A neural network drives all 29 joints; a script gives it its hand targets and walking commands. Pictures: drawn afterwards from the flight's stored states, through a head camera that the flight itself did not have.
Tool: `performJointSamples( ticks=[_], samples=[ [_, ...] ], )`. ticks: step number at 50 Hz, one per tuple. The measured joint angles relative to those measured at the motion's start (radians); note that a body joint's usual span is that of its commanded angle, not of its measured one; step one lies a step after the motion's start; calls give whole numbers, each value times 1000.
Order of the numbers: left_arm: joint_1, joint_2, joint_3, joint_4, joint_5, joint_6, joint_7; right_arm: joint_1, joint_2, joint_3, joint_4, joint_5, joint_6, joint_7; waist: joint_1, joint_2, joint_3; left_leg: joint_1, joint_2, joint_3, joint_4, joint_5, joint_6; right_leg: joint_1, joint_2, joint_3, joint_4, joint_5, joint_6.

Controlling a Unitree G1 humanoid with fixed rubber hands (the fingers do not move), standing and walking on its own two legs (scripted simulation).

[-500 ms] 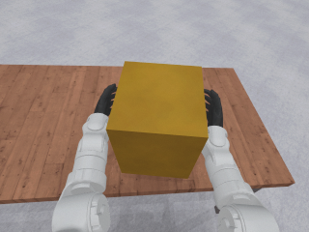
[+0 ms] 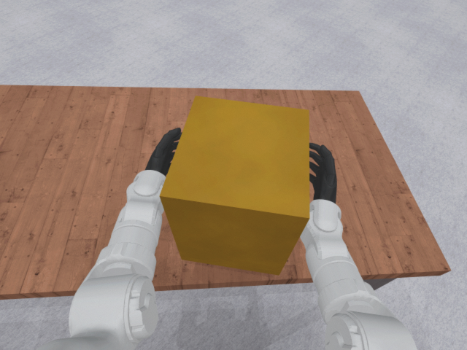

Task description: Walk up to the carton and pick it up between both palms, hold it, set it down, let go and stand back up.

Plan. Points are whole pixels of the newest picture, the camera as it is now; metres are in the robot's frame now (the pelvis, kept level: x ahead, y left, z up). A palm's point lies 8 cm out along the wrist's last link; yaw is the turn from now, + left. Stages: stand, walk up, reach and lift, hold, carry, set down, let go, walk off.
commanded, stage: set down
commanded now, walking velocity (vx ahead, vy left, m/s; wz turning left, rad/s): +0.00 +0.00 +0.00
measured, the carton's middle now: (239, 191) +0.39 -0.01 +0.01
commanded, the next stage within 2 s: none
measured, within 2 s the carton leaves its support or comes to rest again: rests again in 0.52 s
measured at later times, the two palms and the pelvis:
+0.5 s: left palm (156, 178) +0.43 +0.15 +0.01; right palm (309, 201) +0.37 -0.14 +0.01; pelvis +0.00 +0.00 +0.00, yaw +1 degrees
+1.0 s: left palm (161, 176) +0.43 +0.14 +0.00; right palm (311, 207) +0.36 -0.14 +0.00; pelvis +0.00 +0.00 -0.01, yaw +0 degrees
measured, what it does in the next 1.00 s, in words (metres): stands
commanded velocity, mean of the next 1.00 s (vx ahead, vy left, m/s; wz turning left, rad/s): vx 0.00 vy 0.00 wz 0.00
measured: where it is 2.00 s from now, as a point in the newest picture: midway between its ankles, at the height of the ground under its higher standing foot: outside the picture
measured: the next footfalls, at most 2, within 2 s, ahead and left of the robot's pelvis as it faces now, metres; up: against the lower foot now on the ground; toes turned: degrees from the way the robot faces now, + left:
none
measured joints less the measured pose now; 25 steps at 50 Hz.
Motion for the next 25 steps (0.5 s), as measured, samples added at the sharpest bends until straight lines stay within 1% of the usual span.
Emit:
performJointSamples(
  ticks=[6,9,14,21,25],
  samples=[
    [-80,14,53,125,42,-33,-3,-53,27,-122,44,-107,4,16,-4,-8,-2,-4,-8,0,-29,27,4,-12,-7,-1,-10,15,0],
    [-103,14,77,161,65,-48,-4,-60,35,-160,51,-130,-2,23,7,-13,2,-6,-8,9,-36,31,6,-23,-8,8,-7,18,0],
    [-113,19,112,208,92,-95,-8,-69,54,-219,70,-180,-36,32,14,-13,1,-34,-7,13,-24,27,6,-48,-7,12,-1,18,2],
    [-93,30,106,238,99,-141,-2,-71,62,-256,123,-212,-87,35,8,-7,-7,-90,-6,-5,4,13,3,-87,-5,-6,4,10,-1],
    [-92,29,88,249,82,-181,7,-57,59,-256,132,-213,-131,31,2,-3,-29,-130,-4,-16,21,4,1,-117,-3,-17,10,3,-2]
  ],
)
